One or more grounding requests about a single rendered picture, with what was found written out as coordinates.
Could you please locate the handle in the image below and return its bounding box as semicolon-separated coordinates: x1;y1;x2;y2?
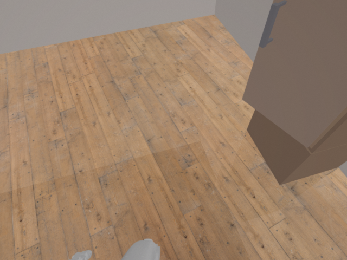
259;0;287;48

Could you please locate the cupboard door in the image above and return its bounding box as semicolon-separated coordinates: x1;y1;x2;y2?
242;0;347;148

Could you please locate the left robot thigh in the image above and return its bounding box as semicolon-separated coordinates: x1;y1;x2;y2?
121;240;160;260

